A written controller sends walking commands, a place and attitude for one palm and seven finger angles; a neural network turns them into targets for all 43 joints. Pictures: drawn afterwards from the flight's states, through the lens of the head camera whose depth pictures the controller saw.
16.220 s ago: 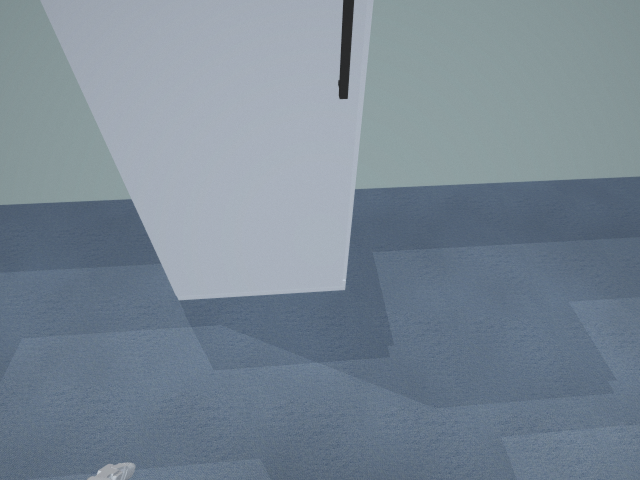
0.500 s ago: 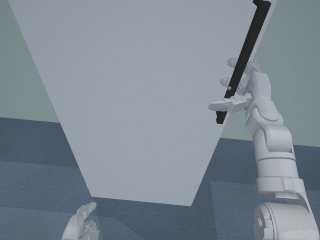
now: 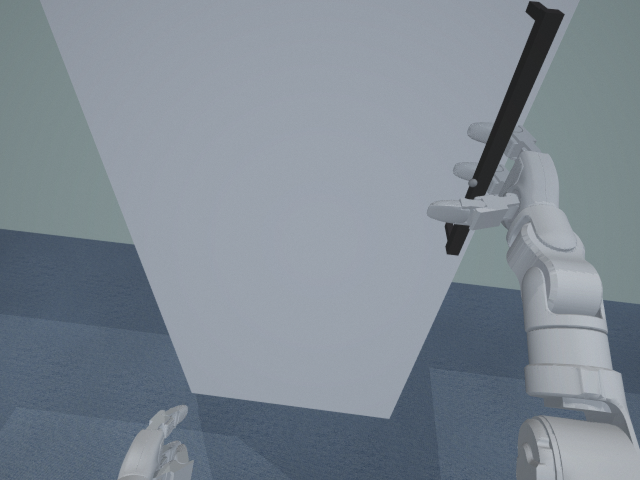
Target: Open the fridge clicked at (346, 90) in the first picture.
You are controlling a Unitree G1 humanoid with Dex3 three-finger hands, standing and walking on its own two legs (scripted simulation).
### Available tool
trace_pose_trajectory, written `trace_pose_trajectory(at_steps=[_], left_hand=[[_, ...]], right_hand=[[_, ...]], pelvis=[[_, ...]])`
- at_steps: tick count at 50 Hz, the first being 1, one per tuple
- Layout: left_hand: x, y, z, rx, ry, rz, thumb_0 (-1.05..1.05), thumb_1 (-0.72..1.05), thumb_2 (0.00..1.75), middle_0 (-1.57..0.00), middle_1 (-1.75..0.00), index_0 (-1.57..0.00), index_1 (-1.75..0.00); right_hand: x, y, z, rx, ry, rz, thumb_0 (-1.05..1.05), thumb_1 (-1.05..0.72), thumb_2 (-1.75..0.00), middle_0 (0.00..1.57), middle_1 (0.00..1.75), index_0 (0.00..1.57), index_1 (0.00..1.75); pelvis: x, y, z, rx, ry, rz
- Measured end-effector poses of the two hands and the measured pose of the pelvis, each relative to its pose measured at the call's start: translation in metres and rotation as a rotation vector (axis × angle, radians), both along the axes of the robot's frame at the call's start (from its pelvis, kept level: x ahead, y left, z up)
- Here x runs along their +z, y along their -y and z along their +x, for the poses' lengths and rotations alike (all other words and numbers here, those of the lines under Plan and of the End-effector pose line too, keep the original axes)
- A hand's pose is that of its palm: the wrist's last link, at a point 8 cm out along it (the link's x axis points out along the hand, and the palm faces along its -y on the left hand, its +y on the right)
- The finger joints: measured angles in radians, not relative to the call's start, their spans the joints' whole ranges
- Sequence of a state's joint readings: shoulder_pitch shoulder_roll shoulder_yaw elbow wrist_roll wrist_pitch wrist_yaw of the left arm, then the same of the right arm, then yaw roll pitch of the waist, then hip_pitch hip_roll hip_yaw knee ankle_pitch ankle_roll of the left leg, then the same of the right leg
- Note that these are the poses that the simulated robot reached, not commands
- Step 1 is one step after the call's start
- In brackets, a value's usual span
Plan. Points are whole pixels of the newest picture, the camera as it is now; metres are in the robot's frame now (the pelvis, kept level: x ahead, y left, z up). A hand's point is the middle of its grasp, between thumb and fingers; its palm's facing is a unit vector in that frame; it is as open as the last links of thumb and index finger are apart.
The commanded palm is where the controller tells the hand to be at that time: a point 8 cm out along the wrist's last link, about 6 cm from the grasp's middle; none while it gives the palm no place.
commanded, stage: grip the handle and tug to test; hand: right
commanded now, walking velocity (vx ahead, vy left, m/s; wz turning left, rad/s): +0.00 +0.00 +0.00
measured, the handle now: (486, 150) +0.46 -0.18 +0.23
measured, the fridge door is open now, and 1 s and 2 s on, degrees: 0 0 6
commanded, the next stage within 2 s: pull the door a little, standing still in 1.24 s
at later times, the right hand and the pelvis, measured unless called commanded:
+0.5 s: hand (473, 181) +0.40 -0.15 +0.23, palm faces +0.09 +1.00 +0.00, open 6.1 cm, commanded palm +0.37 -0.19 +0.22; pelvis +0.00 +0.00 +0.00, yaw +0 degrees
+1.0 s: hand (472, 181) +0.40 -0.15 +0.23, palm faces +0.10 +1.00 +0.00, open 5.6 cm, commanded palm +0.36 -0.19 +0.22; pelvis +0.00 +0.00 +0.00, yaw +0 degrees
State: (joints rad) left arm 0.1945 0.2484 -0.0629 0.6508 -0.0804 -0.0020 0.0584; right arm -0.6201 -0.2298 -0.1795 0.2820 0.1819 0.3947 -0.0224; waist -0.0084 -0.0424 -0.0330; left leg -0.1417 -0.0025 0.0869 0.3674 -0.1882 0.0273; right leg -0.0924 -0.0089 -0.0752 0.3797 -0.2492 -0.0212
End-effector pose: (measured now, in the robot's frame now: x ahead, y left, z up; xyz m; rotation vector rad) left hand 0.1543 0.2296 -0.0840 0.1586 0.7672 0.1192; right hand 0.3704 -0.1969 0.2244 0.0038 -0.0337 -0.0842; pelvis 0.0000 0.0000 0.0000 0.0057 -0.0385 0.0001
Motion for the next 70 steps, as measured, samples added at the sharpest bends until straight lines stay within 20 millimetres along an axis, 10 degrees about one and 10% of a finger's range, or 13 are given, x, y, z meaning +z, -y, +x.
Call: trace_pose_trajectory(at_steps=[28, 70], left_hand=[[-0.001, 0.007, 0.004, -0.010, -0.001, -0.014, 0.01, 0.91, 0.90, -0.20, -0.30, -0.20, -0.30], [0.005, 0.008, 0.036, -0.004, 0.014, -0.026, 0.01, 0.91, 0.90, -0.20, -0.30, -0.20, -0.30]], right_hand=[[0.000, 0.002, 0.003, -0.009, -0.001, -0.006, 0.01, -0.77, -0.84, 0.37, 1.33, 0.35, 1.29], [-0.001, 0.001, 0.001, 0.010, 0.020, -0.015, 0.01, -0.80, -0.81, 0.31, 1.38, 0.28, 1.33]], pelvis=[[0.000, 0.001, 0.003, 0.000, -0.004, 0.001], [0.000, 0.006, 0.027, 0.020, -0.025, 0.006]])
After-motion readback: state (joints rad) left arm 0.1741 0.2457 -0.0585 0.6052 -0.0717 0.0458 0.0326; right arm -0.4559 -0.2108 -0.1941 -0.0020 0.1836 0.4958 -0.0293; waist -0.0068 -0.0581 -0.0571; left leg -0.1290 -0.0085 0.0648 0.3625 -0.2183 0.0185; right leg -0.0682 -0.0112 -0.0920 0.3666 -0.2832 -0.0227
